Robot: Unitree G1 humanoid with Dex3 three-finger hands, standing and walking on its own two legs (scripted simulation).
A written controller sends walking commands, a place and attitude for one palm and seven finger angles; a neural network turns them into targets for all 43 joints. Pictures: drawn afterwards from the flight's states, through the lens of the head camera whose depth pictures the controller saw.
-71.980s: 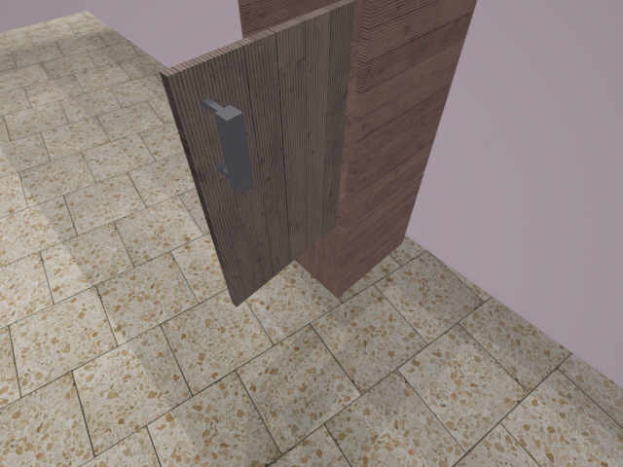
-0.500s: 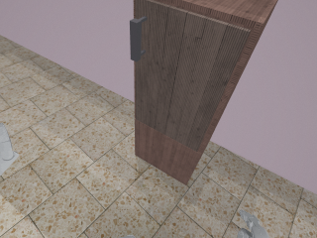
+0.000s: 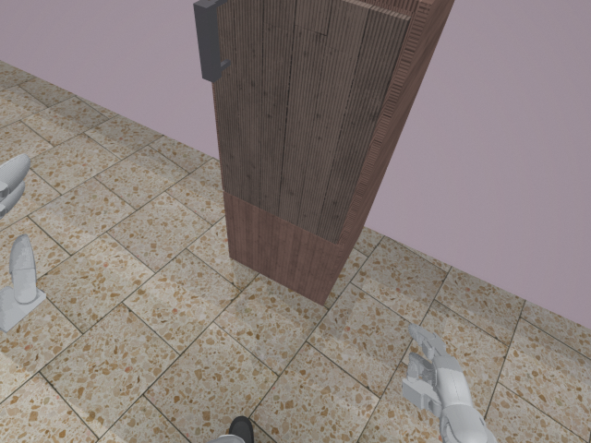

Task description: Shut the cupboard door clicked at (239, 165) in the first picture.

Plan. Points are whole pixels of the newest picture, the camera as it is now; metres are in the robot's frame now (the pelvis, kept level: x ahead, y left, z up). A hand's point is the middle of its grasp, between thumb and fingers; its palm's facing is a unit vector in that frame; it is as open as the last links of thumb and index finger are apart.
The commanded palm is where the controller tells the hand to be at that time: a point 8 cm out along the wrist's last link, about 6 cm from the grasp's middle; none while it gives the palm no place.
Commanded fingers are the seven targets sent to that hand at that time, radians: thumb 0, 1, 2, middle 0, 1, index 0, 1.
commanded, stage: stop stepping back and stand still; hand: left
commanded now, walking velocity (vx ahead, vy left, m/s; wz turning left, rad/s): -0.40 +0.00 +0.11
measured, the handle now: (216, 38) +0.76 +0.20 +0.14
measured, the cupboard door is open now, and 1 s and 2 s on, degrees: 0 0 0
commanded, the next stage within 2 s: let the arm hang, fingers relaxed in 1.66 s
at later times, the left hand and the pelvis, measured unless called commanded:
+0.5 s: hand out of the picture +0.08 +0.28 +0.18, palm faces +0.48 -0.76 -0.44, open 7.4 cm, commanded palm +0.02 +0.32 +0.18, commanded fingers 0.00 0.90 0.90 -0.20 -0.30 -0.20 -0.30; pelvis -0.10 +0.01 +0.00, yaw +3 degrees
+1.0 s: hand out of the picture +0.09 +0.30 +0.17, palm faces +0.48 -0.75 -0.45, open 7.4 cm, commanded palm +0.03 +0.33 +0.18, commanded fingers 0.00 0.90 0.90 -0.20 -0.30 -0.20 -0.30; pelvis -0.09 +0.02 +0.00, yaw +4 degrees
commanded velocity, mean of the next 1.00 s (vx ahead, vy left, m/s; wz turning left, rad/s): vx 0.09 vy -0.01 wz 0.01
